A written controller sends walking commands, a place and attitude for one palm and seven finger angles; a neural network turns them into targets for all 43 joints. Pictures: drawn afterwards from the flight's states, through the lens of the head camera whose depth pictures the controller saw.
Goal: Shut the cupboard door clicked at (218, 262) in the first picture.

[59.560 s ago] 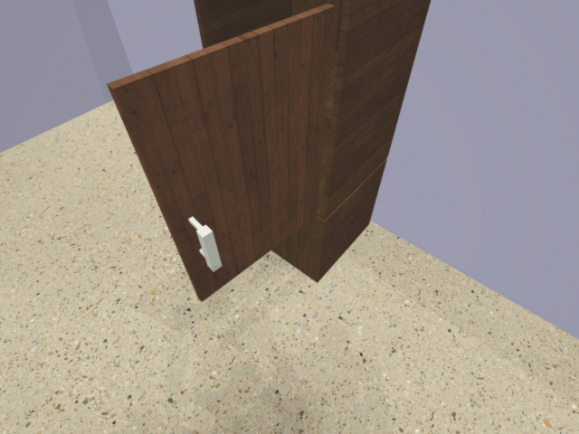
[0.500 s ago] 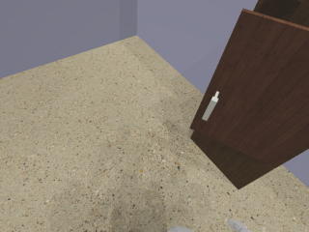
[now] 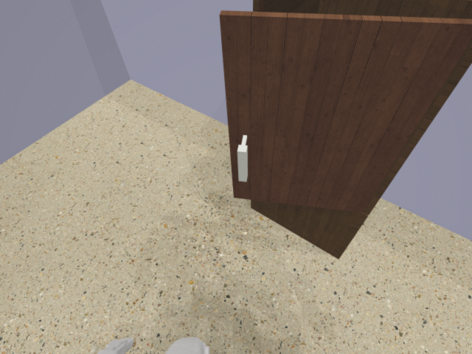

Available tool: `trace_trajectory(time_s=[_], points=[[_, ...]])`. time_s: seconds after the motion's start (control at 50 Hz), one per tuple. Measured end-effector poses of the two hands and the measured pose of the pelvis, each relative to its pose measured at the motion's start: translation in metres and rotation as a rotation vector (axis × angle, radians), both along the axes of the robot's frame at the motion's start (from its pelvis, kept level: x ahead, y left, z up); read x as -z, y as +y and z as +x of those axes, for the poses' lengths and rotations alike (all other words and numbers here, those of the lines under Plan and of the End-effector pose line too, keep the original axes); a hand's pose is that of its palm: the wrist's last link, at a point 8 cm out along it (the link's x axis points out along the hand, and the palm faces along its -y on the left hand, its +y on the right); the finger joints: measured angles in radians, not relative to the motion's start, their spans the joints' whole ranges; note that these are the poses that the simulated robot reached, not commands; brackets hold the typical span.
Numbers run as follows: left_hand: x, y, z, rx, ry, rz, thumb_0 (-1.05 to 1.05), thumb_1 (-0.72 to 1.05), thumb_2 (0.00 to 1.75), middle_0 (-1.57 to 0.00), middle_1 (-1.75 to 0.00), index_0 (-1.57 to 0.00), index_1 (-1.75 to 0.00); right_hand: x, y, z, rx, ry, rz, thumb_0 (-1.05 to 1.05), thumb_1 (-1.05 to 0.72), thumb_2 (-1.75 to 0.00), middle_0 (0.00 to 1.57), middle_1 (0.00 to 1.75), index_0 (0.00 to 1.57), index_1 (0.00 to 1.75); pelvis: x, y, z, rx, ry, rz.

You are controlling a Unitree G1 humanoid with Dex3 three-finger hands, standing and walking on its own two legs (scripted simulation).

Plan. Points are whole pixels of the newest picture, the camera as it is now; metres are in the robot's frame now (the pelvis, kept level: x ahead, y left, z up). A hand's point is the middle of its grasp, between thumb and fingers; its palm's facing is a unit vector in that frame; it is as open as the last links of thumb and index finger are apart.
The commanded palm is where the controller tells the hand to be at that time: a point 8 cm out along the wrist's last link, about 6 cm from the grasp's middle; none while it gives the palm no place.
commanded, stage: turn to face it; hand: left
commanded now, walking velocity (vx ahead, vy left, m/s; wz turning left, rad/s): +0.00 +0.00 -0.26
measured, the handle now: (243, 158) +0.59 +0.01 -0.11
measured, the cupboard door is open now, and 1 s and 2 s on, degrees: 27 27 27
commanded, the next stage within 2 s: take the last steps up to it in 0.02 s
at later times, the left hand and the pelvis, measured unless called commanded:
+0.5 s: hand out of the picture +0.11 +0.22 -0.17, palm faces -0.11 -0.98 -0.18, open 7.4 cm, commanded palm none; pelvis +0.05 +0.02 +0.01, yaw -8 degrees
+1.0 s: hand (215, 305) +0.23 +0.06 -0.15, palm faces -0.17 -0.96 -0.24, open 7.2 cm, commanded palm none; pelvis +0.11 -0.10 +0.00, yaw -11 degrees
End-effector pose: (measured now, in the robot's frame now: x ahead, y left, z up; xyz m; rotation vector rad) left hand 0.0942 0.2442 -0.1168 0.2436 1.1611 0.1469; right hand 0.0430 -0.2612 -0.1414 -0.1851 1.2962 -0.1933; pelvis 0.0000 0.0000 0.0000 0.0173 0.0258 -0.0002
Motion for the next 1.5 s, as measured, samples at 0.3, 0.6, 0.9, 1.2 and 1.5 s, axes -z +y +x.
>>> trace_trajectory(time_s=[0.3, 0.6, 0.9, 1.2, 1.5], points=[[0.042, 0.024, -0.014, -0.006, 0.138, -0.103, 0.0, 0.91, 0.9, -0.2, -0.3, -0.2, -0.3, -0.019, 0.05, 0.021, 0.017, -0.091, -0.046, 0.0, -0.91, -0.89, 0.2, 0.3, 0.2, 0.3, 0.006, 0.031, 0.023, 0.082, -0.011, -0.048], [0.026, -0.004, 0.059, 0.136, 0.174, -0.073, 0.0, 0.91, 0.9, -0.19, -0.3, -0.2, -0.3, -0.025, 0.035, -0.061, 0.22, 0.134, -0.022, 0.0, -0.91, -0.89, 0.2, 0.3, 0.2, 0.3, -0.006, 0.0, 0.059, 0.181, 0.006, -0.045], [0.01, -0.132, 0.141, 0.192, 0.022, -0.053, -0.01, 0.92, 0.9, -0.2, -0.3, -0.2, -0.3, 0.005, -0.06, -0.007, 0.254, 0.155, 0.05, 0.01, -0.91, -0.89, 0.19, 0.3, 0.2, 0.3, -0.002, -0.087, 0.104, 0.189, -0.001, 0.002], [0.006, -0.097, 0.091, 0.046, 0.14, 0.021, 0.0, 0.91, 0.9, -0.2, -0.3, -0.2, -0.3, -0.006, -0.076, 0.142, 0.098, -0.096, 0.043, 0.0, -0.91, -0.89, 0.19, 0.3, 0.2, 0.3, -0.006, -0.085, 0.117, 0.173, -0.015, 0.02], [0.026, -0.002, 0.076, 0.051, 0.12, 0.037, 0.0, 0.91, 0.9, -0.2, -0.3, -0.2, -0.3, -0.009, 0.005, 0.141, 0.081, -0.265, -0.003, 0.0, -0.91, -0.89, 0.19, 0.3, 0.2, 0.3, 0.014, -0.004, 0.116, 0.19, -0.076, -0.016]])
